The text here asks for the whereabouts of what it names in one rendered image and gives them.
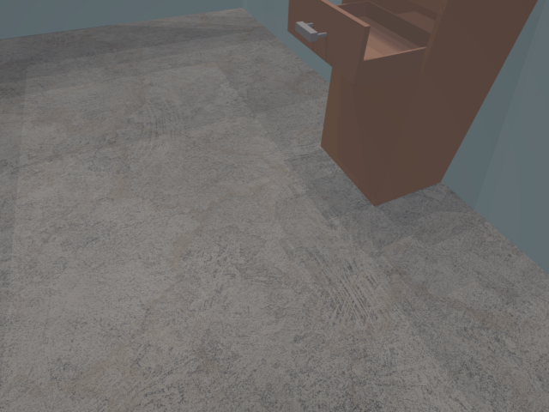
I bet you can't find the drawer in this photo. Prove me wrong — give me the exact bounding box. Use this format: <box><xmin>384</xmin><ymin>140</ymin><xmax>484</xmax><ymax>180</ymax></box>
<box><xmin>287</xmin><ymin>0</ymin><xmax>431</xmax><ymax>87</ymax></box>

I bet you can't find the cabinet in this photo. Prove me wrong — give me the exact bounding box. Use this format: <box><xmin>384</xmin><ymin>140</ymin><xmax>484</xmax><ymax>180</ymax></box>
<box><xmin>321</xmin><ymin>0</ymin><xmax>538</xmax><ymax>207</ymax></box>

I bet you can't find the handle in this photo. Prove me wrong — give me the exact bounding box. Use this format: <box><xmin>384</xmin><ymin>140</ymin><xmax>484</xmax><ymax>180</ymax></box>
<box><xmin>295</xmin><ymin>21</ymin><xmax>327</xmax><ymax>42</ymax></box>

